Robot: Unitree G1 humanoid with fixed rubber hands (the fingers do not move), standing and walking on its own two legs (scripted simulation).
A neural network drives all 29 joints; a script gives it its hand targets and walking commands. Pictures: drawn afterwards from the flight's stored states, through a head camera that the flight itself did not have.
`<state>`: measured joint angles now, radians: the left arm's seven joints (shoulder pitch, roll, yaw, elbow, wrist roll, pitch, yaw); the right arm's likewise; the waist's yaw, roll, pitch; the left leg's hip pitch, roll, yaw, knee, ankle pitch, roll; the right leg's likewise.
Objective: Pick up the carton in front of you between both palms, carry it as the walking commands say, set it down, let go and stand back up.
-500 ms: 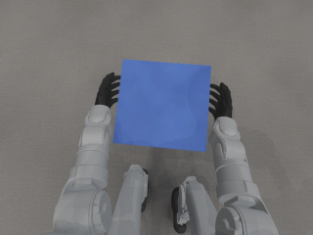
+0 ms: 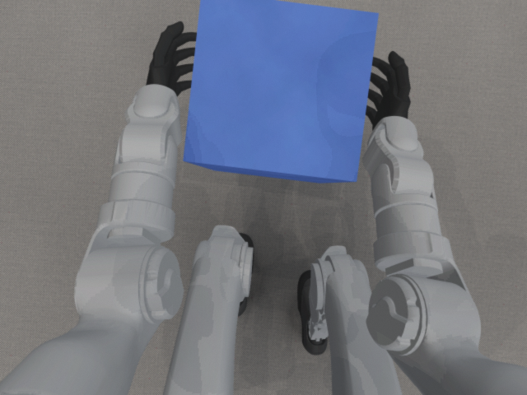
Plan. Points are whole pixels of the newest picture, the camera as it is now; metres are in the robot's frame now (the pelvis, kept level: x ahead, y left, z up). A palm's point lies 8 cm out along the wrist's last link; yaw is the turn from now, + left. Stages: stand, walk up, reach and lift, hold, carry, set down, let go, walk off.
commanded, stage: set down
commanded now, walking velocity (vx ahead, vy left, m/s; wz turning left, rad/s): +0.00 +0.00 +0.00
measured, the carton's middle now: (275, 112) +0.50 +0.07 -0.19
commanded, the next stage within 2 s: none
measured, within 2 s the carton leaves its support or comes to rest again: rests again in 1.00 s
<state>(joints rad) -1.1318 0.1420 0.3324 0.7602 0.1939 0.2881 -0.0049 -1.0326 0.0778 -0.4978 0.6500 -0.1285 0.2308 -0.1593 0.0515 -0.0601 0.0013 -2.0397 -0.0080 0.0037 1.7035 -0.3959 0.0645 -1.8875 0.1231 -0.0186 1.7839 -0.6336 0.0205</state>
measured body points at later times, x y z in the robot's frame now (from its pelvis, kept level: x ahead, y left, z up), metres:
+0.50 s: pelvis -0.01 -0.02 -0.09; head +0.36 +0.06 +0.15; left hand +0.53 +0.24 -0.27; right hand +0.54 -0.06 -0.27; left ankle +0.14 +0.09 -0.46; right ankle +0.07 -0.12 -0.46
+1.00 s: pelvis -0.02 -0.01 -0.12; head +0.34 +0.05 +0.12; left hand +0.52 +0.24 -0.30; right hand +0.53 -0.07 -0.29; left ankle +0.14 +0.09 -0.47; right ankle +0.07 -0.12 -0.46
